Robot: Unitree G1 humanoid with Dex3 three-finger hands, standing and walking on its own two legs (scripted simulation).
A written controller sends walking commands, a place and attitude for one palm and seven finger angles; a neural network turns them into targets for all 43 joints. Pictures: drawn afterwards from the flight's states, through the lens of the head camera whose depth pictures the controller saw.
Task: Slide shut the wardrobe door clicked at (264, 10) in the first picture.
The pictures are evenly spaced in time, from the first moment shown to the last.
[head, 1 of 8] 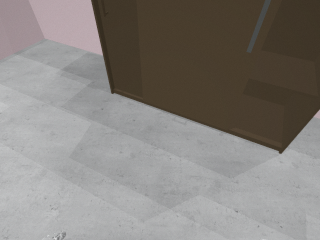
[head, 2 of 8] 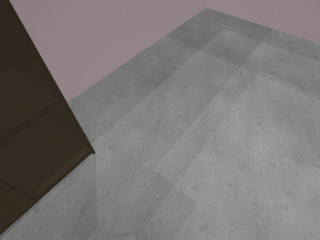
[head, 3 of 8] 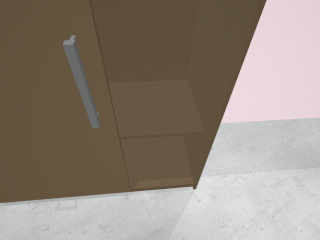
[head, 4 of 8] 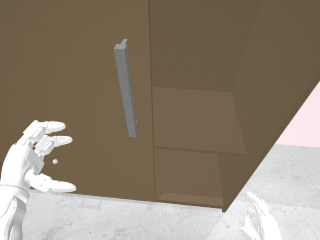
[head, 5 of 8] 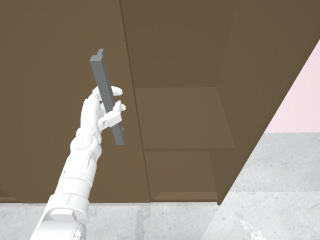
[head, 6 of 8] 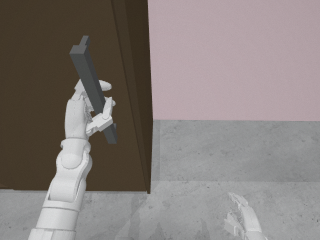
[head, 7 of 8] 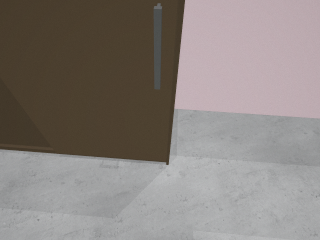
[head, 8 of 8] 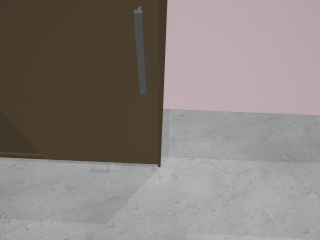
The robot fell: no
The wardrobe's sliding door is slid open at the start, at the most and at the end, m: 0.41 0.41 0.00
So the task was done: yes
